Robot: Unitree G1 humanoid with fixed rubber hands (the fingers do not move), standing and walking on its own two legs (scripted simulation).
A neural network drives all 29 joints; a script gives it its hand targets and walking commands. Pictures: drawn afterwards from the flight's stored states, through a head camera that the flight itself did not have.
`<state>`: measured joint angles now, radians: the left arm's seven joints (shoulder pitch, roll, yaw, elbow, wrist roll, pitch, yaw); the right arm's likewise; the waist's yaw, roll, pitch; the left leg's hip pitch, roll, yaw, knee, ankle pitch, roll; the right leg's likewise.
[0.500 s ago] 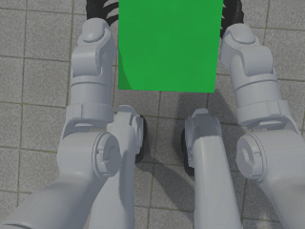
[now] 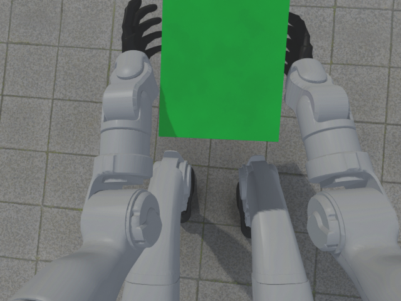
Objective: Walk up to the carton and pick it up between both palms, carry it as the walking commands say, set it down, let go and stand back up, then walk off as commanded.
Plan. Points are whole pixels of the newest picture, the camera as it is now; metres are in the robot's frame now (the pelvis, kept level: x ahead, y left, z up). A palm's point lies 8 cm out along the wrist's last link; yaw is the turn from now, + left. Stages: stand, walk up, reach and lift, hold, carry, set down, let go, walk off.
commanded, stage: reach and lift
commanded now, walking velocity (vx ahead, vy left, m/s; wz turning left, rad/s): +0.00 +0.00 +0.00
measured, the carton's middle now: (213, 68) +0.51 +0.01 -0.14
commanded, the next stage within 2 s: none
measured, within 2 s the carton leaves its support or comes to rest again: neither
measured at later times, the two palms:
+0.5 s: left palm (96, 28) +0.48 +0.14 +0.07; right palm (332, 42) +0.47 -0.12 +0.05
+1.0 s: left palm (62, 3) +0.47 +0.14 +0.13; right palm (374, 17) +0.46 -0.12 +0.11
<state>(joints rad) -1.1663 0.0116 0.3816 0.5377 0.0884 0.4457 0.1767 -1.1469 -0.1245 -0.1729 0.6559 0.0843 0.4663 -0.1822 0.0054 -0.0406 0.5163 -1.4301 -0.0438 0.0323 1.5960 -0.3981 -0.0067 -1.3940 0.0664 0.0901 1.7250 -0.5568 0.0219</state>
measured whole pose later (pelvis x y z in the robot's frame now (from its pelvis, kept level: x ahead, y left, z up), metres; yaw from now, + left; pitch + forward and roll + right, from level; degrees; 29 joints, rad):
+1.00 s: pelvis +0.10 +0.00 +0.15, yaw -3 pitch +19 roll +3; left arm -0.54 -0.17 0.40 0.59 0.21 0.31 0.10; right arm -0.54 0.11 -0.23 0.66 -0.14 0.39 -0.13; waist 0.05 -0.05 -0.14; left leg -1.00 -0.04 0.03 1.02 -0.36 0.00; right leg -0.98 0.07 0.14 1.12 -0.47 0.01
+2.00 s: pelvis +0.11 +0.01 +0.22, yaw -5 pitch +0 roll +1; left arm -0.42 -0.20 0.33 0.41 0.22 0.63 0.13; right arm -0.42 0.15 -0.23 0.52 -0.14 0.66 -0.10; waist 0.09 -0.02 -0.09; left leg -0.36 -0.01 0.03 0.58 -0.22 0.00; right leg -0.34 0.07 0.16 0.65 -0.31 0.00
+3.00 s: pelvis +0.11 +0.01 +0.22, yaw -5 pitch -2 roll +1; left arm -0.42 -0.20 0.30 0.40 0.22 0.69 0.13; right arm -0.40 0.15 -0.23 0.47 -0.16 0.73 -0.09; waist 0.04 0.00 -0.07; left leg -0.32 -0.01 0.03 0.57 -0.21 0.00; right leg -0.30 0.07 0.16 0.64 -0.29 0.00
